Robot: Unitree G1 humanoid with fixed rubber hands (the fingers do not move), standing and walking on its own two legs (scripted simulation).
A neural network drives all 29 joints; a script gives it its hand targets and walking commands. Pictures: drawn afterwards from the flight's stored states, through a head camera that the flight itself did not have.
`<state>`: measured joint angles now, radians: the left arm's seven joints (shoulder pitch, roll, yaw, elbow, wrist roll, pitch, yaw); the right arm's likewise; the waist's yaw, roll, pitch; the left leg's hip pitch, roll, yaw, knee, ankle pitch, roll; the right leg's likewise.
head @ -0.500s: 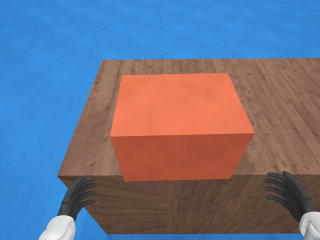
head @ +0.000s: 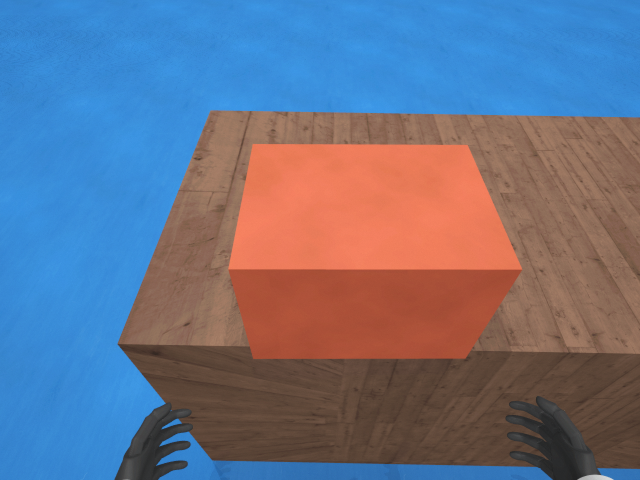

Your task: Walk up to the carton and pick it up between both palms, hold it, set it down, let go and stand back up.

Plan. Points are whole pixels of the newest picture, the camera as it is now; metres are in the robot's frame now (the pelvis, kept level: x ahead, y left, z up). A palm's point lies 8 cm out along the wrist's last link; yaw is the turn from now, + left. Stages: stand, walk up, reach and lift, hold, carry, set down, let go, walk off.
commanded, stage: set down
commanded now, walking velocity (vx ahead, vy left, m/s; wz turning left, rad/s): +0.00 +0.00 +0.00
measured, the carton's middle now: (360, 252) +0.43 -0.02 +0.03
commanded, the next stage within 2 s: let go in 1.50 s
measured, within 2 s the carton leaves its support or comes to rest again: neither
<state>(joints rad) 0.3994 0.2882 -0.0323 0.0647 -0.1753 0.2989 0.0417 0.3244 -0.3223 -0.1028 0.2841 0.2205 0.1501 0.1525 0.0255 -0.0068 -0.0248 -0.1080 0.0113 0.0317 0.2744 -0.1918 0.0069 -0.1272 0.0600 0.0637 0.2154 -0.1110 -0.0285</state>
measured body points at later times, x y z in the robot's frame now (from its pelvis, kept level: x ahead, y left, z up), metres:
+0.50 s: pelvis -0.01 +0.00 +0.00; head +0.01 +0.01 +0.45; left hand +0.15 +0.23 -0.08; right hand +0.14 -0.25 -0.09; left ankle -0.03 +0.11 -0.75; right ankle +0.00 -0.10 -0.75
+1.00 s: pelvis -0.02 +0.00 -0.01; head +0.02 +0.01 +0.44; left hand +0.14 +0.23 -0.12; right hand +0.15 -0.22 -0.13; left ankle -0.03 +0.11 -0.75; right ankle +0.00 -0.10 -0.75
